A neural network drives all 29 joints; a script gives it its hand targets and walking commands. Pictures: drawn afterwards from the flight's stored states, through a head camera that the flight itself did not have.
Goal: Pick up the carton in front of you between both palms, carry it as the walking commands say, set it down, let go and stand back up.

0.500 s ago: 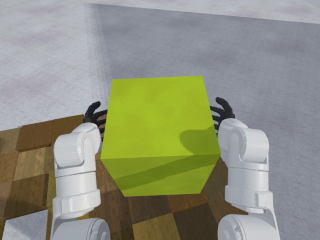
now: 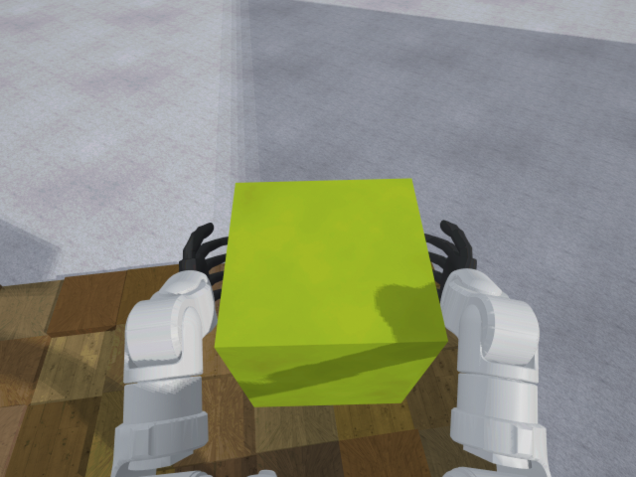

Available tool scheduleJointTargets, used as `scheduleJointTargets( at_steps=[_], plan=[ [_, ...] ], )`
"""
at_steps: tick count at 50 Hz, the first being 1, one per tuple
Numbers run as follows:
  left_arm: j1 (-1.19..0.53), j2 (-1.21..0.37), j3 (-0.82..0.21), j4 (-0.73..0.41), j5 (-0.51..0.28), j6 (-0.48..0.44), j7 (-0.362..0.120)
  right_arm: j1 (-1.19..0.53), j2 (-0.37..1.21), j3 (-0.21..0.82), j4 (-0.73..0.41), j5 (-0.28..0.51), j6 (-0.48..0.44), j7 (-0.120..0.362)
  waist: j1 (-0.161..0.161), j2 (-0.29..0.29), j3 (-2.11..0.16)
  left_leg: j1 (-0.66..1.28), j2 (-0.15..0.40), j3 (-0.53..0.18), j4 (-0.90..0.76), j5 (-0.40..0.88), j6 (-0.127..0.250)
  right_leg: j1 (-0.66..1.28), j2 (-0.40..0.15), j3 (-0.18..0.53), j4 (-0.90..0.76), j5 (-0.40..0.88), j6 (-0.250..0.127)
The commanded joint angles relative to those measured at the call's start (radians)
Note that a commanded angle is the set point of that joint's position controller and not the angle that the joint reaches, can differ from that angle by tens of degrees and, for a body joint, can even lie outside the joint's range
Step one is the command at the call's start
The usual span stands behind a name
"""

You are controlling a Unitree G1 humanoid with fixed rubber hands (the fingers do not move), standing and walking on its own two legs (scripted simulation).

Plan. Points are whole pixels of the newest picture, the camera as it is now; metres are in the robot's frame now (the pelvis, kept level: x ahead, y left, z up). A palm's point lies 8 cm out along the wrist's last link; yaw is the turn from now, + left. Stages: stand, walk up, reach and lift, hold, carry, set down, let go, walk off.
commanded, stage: carry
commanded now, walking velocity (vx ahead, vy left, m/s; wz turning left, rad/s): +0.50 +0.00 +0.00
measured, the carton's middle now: (325, 303) +0.35 +0.03 +0.02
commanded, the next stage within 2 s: none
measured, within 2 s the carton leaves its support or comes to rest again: neither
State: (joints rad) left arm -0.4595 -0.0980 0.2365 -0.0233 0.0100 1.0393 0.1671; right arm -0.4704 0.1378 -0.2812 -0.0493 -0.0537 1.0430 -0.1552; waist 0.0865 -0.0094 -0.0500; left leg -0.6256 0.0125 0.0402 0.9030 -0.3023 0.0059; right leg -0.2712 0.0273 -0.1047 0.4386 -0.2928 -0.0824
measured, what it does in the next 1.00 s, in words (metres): goes down: left foot, then right foot 0.04 m lower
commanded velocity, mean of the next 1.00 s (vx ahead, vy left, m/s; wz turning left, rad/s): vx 0.50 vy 0.00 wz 0.00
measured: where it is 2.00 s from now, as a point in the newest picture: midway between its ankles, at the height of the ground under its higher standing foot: (348, 228)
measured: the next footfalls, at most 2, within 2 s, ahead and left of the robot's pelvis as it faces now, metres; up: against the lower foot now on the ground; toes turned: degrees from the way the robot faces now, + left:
left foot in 0.14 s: +0.26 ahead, +0.10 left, +0.00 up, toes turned +5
right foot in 0.60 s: +0.50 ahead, -0.10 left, -0.04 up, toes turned -5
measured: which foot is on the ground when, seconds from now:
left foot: up 0.00-0.12, down 0.14-0.64, up 0.66-1.00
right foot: down 0.00-0.18, up 0.20-0.58, down 0.60-1.00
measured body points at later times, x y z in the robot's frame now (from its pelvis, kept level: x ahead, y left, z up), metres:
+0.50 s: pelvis +0.30 +0.02 -0.01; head +0.34 +0.04 +0.44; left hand +0.65 +0.16 +0.08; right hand +0.65 -0.14 +0.09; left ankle +0.22 +0.10 -0.75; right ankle +0.41 -0.11 -0.71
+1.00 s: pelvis +0.64 -0.01 -0.06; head +0.66 -0.02 +0.39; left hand +0.98 +0.14 +0.03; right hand +0.99 -0.16 +0.03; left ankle +0.80 +0.09 -0.74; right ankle +0.46 -0.09 -0.78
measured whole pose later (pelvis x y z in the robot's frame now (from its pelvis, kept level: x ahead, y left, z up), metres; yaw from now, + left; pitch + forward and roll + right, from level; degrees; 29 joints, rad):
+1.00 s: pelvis +0.64 -0.01 -0.06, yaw -1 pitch +5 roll +1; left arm -0.46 -0.11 0.24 -0.02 0.02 1.00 0.16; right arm -0.46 0.12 -0.25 -0.04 -0.05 1.01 -0.16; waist 0.03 0.00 -0.04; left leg -0.74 0.03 0.12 0.78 -0.17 0.08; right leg -0.03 0.01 -0.09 0.45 -0.47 -0.05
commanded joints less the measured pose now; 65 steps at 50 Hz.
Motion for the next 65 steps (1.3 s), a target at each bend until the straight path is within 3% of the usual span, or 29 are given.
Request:
scheduleJointTargets(
  at_steps=[1,4,5,8,9,10,11,12,14,20,26,30,31,32,33,34,35,39,42,45,48,49,51,52,53,56,58,62,65],
  plan=[
    [-0.657,-0.807,-0.681,-0.118,-0.284,-0.026,-0.069,-0.502,0.692,0.58,-0.039,0.107,-0.016,-0.014,-0.018,-0.156,-0.289,-0.055,-0.011,0.026,-0.225,0.194,0.016,0.325,-0.204,0.188,-0.074,0.471,-0.087],
    [-0.581,-0.78,-0.64,-0.07,-0.257,-0.014,-0.053,-0.469,0.633,0.564,-0.036,0.117,-0.013,-0.024,-0.017,-0.049,-0.304,0.005,-0.057,0.095,-0.304,0.242,0.044,0.399,-0.208,0.123,-0.004,0.706,-0.069],
    [-0.568,-0.705,-0.634,-0.1,-0.22,-0.019,-0.045,-0.447,0.642,0.575,0.009,0.125,0.005,-0.016,-0.019,-0.157,-0.314,0.084,-0.05,0.082,-0.418,0.293,0.063,0.375,-0.179,0.112,0.064,0.714,-0.04],
    [-0.591,-0.74,-0.625,-0.111,-0.198,0.004,-0.037,-0.479,0.66,0.565,-0.035,0.136,0.011,-0.005,-0.13,-0.029,-0.469,0.646,0.013,0.051,-0.407,0.406,0.078,0.113,-0.125,0.003,0.337,0.574,0.041],
    [-0.586,-0.713,-0.598,-0.085,-0.195,0.016,-0.032,-0.443,0.583,0.542,0.001,0.119,0.012,-0.016,-0.128,0.239,-0.515,0.863,0.224,-0.25,-0.341,0.555,0.179,-0.157,-0.058,0.019,0.584,0.058,0.081],
    [-0.527,-0.724,-0.609,-0.074,-0.185,0.019,-0.034,-0.444,0.619,0.575,-0.025,0.119,0.005,-0.017,-0.159,0.299,-0.586,1.075,0.327,-0.531,-0.388,0.569,0.304,-0.418,0.055,0.054,0.866,-0.248,0.087],
    [-0.566,-0.729,-0.583,-0.144,-0.18,0.012,-0.028,-0.46,0.66,0.584,-0.066,0.179,0.002,-0.005,-0.162,0.253,-0.566,1.094,0.331,-0.568,-0.397,0.553,0.324,-0.559,0.007,0.112,0.955,-0.255,0.05],
    [-0.565,-0.759,-0.569,-0.072,-0.165,0.019,-0.031,-0.502,0.698,0.631,-0.05,0.187,0.002,-0.001,-0.181,0.112,-0.495,0.947,0.288,-0.472,-0.42,0.572,0.284,-0.523,-0.016,0.142,0.918,-0.189,0.043],
    [-0.587,-0.75,-0.545,-0.097,-0.124,0.007,-0.03,-0.578,0.744,0.668,-0.073,0.227,-0.008,0.018,-0.159,0.029,-0.401,0.768,0.293,-0.451,-0.488,0.356,0.284,-0.499,-0.071,0.152,0.85,-0.135,0.062],
    [-0.522,-0.754,-0.552,-0.093,-0.053,-0.033,-0.019,-0.665,0.776,0.742,-0.133,0.333,-0.042,0.058,-0.165,0.088,-0.365,0.716,0.247,-0.24,-0.571,0.477,0.199,-0.422,-0.059,0.065,0.414,0.014,0.077],
    [-0.496,-0.659,-0.577,-0.113,-0.076,0.0,-0.001,-0.453,0.669,0.635,-0.019,0.224,-0.009,0.019,-0.137,0.175,-0.294,0.738,0.161,-0.049,-0.507,0.624,0.124,-0.282,-0.057,-0.006,0.12,0.305,0.039],
    [-0.5,-0.677,-0.584,-0.126,-0.135,0.016,-0.015,-0.479,0.652,0.599,-0.045,0.193,0.01,0.0,-0.084,0.162,-0.335,0.696,0.141,0.016,-0.235,0.777,0.103,-0.001,-0.007,-0.106,-0.023,0.373,0.003],
    [-0.528,-0.678,-0.566,-0.05,-0.126,0.022,-0.015,-0.502,0.605,0.577,-0.02,0.145,0.016,-0.011,-0.035,0.003,-0.362,0.565,0.1,0.054,-0.026,0.616,0.081,0.204,-0.024,-0.089,-0.054,0.29,0.01],
    [-0.473,-0.66,-0.545,-0.023,-0.125,0.026,-0.01,-0.46,0.589,0.565,0.011,0.133,0.025,-0.022,0.023,-0.028,-0.389,0.295,0.066,0.085,0.195,0.409,0.038,0.457,-0.088,-0.017,-0.021,0.378,-0.01],
    [-0.462,-0.648,-0.528,-0.033,-0.12,0.029,-0.013,-0.479,0.605,0.545,-0.007,0.115,0.032,-0.03,-0.026,-0.192,-0.352,0.019,-0.027,0.091,0.34,-0.276,-0.01,0.597,-0.281,0.261,0.091,0.848,-0.029],
    [-0.522,-0.65,-0.526,-0.015,-0.159,0.033,-0.013,-0.501,0.607,0.529,0.039,0.12,0.035,-0.028,-0.023,-0.282,-0.379,-0.211,-0.066,0.041,0.496,-0.328,-0.001,0.71,-0.342,0.36,0.128,1.067,-0.157],
    [-0.542,-0.644,-0.543,-0.019,-0.143,0.021,-0.012,-0.512,0.61,0.542,0.043,0.123,0.038,-0.026,0.022,-0.307,-0.379,-0.293,-0.056,0.019,0.609,-0.275,0.003,0.643,-0.397,0.564,0.005,0.763,-0.237],
    [-0.757,-0.842,-0.644,-0.118,-0.255,-0.02,-0.052,-0.564,0.737,0.531,0.044,0.129,0.001,-0.001,-0.049,0.052,-0.353,-0.308,0.049,-0.068,0.585,-0.196,0.036,0.38,-0.372,0.482,-0.065,0.203,-0.196],
    [-0.749,-0.832,-0.665,-0.13,-0.261,-0.044,-0.068,-0.59,0.768,0.587,0.014,0.122,-0.028,-0.01,-0.051,-0.099,-0.283,-0.297,0.072,-0.014,0.396,-0.083,0.03,0.334,-0.314,0.315,-0.103,0.269,-0.165],
    [-0.603,-0.8,-0.626,-0.067,-0.23,-0.037,-0.059,-0.535,0.723,0.593,0.029,0.131,-0.037,-0.016,-0.038,-0.092,-0.24,-0.197,0.024,0.086,0.147,0.094,0.05,0.273,-0.197,0.179,-0.115,0.525,-0.105],
    [-0.546,-0.759,-0.609,-0.107,-0.207,-0.042,-0.048,-0.519,0.742,0.639,-0.022,0.177,-0.039,-0.006,-0.038,-0.089,-0.276,-0.008,-0.055,0.179,-0.145,0.199,0.081,0.359,-0.144,0.036,-0.007,0.979,-0.067],
    [-0.52,-0.752,-0.602,-0.048,-0.177,-0.035,-0.04,-0.508,0.712,0.615,-0.002,0.159,-0.033,-0.004,-0.08,-0.154,-0.315,0.137,-0.07,0.182,-0.153,0.16,0.086,0.32,-0.215,0.058,0.051,1.103,-0.056],
    [-0.515,-0.71,-0.587,-0.103,-0.14,-0.036,-0.042,-0.499,0.708,0.629,-0.018,0.166,-0.035,-0.002,-0.203,-0.115,-0.465,0.488,-0.097,0.146,-0.375,0.319,0.077,0.28,-0.122,-0.037,0.446,0.992,0.027],
    [-0.535,-0.74,-0.597,-0.108,-0.156,-0.026,-0.038,-0.488,0.706,0.617,-0.006,0.186,-0.043,-0.001,-0.197,0.24,-0.561,0.75,0.196,-0.39,-0.369,0.368,0.261,-0.084,-0.005,-0.003,0.855,0.581,0.087],
    [-0.497,-0.743,-0.571,-0.156,-0.125,-0.04,-0.038,-0.501,0.775,0.672,-0.045,0.22,-0.048,0.013,-0.203,0.399,-0.646,0.932,0.279,-0.671,-0.459,0.596,0.335,-0.336,0.148,0.112,1.085,-0.111,0.074],
    [-0.499,-0.748,-0.524,-0.108,-0.091,-0.037,-0.027,-0.604,0.798,0.734,-0.127,0.282,-0.049,0.032,-0.165,0.052,-0.498,0.773,0.251,-0.548,-0.4,0.404,0.306,-0.47,0.015,0.153,1.034,-0.19,0.009],
    [-0.516,-0.736,-0.525,-0.103,-0.099,-0.041,-0.032,-0.697,0.836,0.807,-0.18,0.367,-0.059,0.045,-0.157,0.004,-0.443,0.647,0.22,-0.45,-0.428,0.265,0.275,-0.433,-0.026,0.139,0.847,-0.197,0.006],
    [-0.484,-0.683,-0.539,-0.135,-0.072,-0.039,-0.03,-0.603,0.799,0.769,-0.105,0.332,-0.049,0.049,-0.144,0.165,-0.392,0.418,0.209,-0.271,-0.509,0.177,0.234,-0.214,-0.044,0.094,0.406,-0.096,0.016],
    [-0.484,-0.659,-0.532,-0.108,-0.087,-0.012,-0.015,-0.531,0.717,0.678,-0.054,0.272,-0.011,0.018,-0.075,0.111,-0.393,0.387,0.151,-0.08,-0.459,0.191,0.153,-0.041,-0.013,0.023,0.112,0.112,0.028]
  ],
)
